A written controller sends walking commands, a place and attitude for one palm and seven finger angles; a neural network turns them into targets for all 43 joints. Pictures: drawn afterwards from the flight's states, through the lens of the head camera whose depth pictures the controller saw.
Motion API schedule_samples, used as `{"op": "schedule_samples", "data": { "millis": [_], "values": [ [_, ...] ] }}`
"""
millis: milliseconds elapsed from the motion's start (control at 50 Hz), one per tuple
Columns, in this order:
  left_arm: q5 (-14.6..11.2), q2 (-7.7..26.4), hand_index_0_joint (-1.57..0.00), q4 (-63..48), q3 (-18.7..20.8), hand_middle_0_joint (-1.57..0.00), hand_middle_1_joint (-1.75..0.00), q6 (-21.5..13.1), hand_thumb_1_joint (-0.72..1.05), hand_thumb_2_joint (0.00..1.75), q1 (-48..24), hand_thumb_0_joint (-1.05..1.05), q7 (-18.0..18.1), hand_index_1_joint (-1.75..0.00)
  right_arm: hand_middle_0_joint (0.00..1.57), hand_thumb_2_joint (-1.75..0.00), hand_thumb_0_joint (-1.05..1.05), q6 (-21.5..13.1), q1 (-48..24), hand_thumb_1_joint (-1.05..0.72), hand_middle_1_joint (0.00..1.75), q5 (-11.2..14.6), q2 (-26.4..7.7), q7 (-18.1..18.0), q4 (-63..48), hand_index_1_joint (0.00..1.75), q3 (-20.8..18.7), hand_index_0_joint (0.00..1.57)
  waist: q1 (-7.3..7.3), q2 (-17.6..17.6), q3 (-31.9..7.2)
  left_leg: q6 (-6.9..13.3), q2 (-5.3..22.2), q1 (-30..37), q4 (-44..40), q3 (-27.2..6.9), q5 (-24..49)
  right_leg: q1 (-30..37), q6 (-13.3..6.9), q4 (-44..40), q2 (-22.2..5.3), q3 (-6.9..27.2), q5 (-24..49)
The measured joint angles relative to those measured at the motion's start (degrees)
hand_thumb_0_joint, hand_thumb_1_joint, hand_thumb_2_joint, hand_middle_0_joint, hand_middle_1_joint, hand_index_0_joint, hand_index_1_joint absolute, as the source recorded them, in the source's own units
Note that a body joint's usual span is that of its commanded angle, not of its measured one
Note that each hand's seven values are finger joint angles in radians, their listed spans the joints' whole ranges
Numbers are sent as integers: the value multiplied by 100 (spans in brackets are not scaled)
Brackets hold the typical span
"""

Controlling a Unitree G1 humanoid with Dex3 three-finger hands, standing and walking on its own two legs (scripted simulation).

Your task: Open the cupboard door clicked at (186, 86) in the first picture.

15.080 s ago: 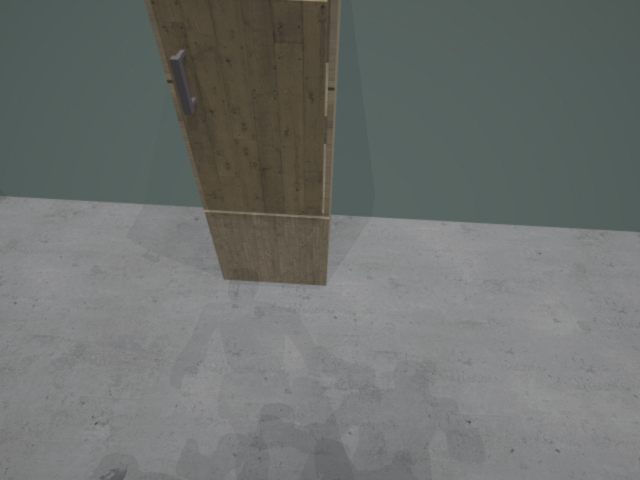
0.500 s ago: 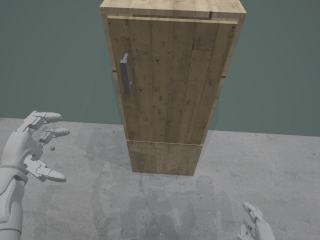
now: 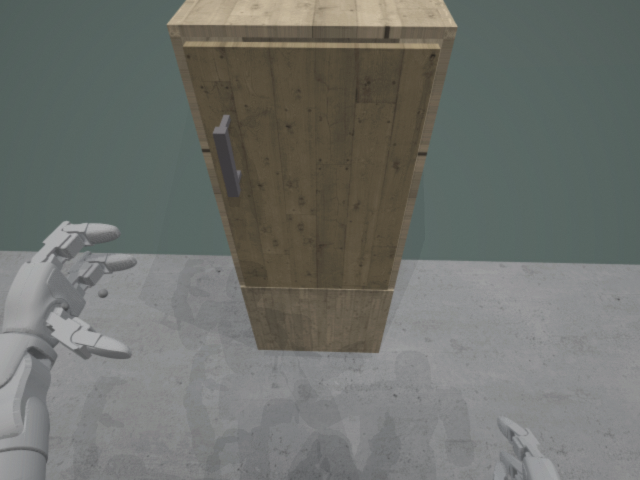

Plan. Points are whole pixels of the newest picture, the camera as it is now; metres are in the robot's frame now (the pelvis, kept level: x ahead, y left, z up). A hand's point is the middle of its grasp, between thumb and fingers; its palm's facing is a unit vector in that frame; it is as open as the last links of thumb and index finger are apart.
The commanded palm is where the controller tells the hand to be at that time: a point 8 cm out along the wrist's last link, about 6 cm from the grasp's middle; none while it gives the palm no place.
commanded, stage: raise the hand with hooked fingers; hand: left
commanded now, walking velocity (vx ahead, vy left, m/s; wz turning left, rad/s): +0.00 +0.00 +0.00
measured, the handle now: (230, 157) +0.59 +0.19 +0.08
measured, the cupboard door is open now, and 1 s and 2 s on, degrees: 0 0 0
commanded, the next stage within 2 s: move the hooked fingers beside the handle in 0.06 s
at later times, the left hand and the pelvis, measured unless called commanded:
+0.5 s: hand (117, 265) +0.33 +0.27 +0.11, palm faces +0.03 -1.00 +0.01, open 14.0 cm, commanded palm +0.31 +0.32 +0.10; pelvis -0.01 +0.01 +0.00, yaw +0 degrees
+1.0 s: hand (144, 222) +0.41 +0.27 +0.10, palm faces +0.03 -1.00 +0.01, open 14.0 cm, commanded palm +0.38 +0.32 +0.09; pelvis -0.01 +0.02 -0.01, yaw -1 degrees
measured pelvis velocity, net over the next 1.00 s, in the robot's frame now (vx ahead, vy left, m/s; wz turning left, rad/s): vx -0.01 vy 0.02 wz -0.02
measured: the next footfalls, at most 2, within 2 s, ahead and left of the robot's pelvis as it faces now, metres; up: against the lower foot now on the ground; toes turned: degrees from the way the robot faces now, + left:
none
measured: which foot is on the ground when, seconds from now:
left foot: down 0.00-1.00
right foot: down 0.00-1.00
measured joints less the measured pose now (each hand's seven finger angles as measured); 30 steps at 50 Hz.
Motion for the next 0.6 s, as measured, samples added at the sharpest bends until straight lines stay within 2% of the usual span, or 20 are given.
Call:
{"op": "schedule_samples", "data": {
  "millis": [200, 300, 600],
  "values": [
    [-17, -2, -30, 109, -49, -30, -120, -9, -50, 30, -83, -1, -26, -120, 21, -89, 1, 10, -86, -90, 30, 10, 32, -21, -33, 30, 52, 20, 54, 16, -3, 6, -20, -6, -6, -9, 25, -8, 6, 12, -17, -7, 10],
    [56, 15, -30, 466, -114, -30, -120, -27, -50, 30, -489, -1, -7, -120, 21, -89, 1, 19, -132, -90, 30, 8, 18, -66, 25, 30, 82, 20, 75, -12, 36, 16, -44, -87, 53, -61, 34, -54, 14, 51, -34, -58, 8],
    [326, 148, -30, 1308, -216, -30, -120, -117, -50, 30, -1506, -1, 197, -120, 21, -89, 1, 236, 29, -90, 30, -25, 11, 14, 55, 30, 51, 20, -122, -58, 25, 78, -42, -363, 197, 4, -2, -328, 71, 133, -41, 18, 36]
  ]
}}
